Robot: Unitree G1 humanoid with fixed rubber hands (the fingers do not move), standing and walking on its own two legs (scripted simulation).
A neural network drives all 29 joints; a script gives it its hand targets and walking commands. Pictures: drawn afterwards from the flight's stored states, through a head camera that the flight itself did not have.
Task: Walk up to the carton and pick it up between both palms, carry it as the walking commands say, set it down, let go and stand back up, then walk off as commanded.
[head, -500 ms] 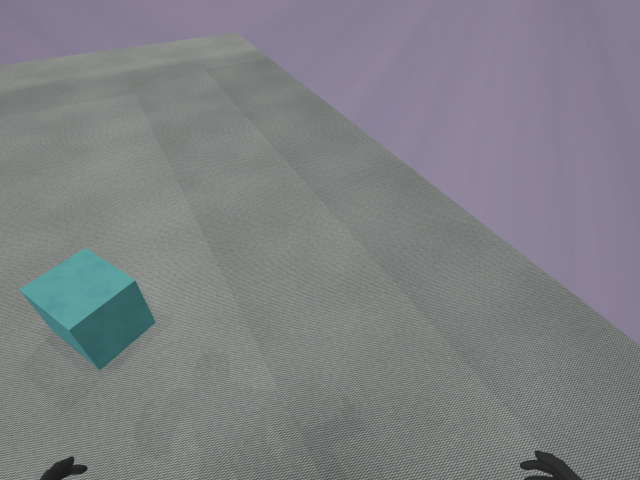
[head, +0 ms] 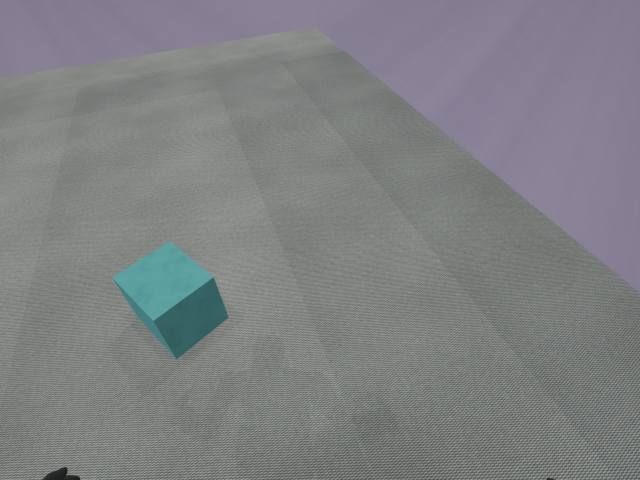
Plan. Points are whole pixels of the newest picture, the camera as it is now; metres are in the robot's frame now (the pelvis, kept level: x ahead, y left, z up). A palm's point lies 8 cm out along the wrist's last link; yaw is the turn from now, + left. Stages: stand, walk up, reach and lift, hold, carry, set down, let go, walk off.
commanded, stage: walk up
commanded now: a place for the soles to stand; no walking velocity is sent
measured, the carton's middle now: (173, 298) +0.90 +0.61 -0.64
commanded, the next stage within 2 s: none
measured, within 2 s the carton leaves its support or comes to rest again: neither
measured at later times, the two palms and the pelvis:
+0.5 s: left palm out of the picture +0.14 +0.45 -0.06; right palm (485, 446) +0.23 -0.20 -0.10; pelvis +0.10 +0.09 -0.01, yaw +7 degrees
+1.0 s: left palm out of the picture +0.24 +0.55 -0.09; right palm (396, 364) +0.34 -0.09 -0.09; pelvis +0.19 +0.20 -0.02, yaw +13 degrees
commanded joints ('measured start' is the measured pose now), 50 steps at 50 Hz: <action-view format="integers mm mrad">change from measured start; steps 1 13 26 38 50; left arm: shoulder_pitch -68 -5 59 -59 272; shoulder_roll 316 214 298 142 368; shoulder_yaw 62 24 48 -5 84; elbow -72 -58 -59 -168 -15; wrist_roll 21 -2 5 6 37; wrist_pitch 3 1 -29 -7 -26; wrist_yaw -14 -11 -6 -30 2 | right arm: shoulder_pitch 21 75 -22 284 21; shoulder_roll -180 -257 -206 -386 -71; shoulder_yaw -133 -140 -98 -176 -59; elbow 10 -52 -52 20 -101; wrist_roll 2 -8 2 -2 22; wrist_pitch -37 -63 -51 -106 -71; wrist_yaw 11 -39 -21 -70 -74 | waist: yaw -19 -69 42 -125 139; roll -227 300 -199 407 -293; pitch -49 -103 16 -45 -147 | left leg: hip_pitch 78 317 -315 483 -398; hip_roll -4 107 1 201 -154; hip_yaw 94 -474 -66 -698 -104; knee -321 -597 24 -690 64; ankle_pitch -17 -43 -59 -80 -225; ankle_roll -9 267 11 223 70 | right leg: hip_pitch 0 -350 210 -680 326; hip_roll -159 71 -253 106 -294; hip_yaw -9 44 194 23 593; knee -192 252 -276 736 -380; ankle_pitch -128 -304 89 -260 -475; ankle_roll -154 -3 -219 -36 -121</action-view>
